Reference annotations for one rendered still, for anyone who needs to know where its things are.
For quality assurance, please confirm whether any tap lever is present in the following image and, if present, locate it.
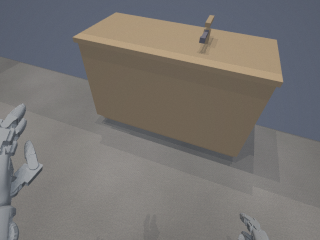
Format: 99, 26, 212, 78
199, 29, 209, 44

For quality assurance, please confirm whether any right robot hand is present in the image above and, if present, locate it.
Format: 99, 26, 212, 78
238, 213, 269, 240

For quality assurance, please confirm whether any left robot hand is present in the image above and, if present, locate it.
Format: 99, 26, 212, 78
0, 103, 43, 207

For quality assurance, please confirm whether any robot left forearm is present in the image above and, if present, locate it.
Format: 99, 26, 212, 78
0, 205, 19, 240

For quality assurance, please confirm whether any counter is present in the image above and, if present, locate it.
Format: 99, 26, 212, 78
72, 12, 283, 157

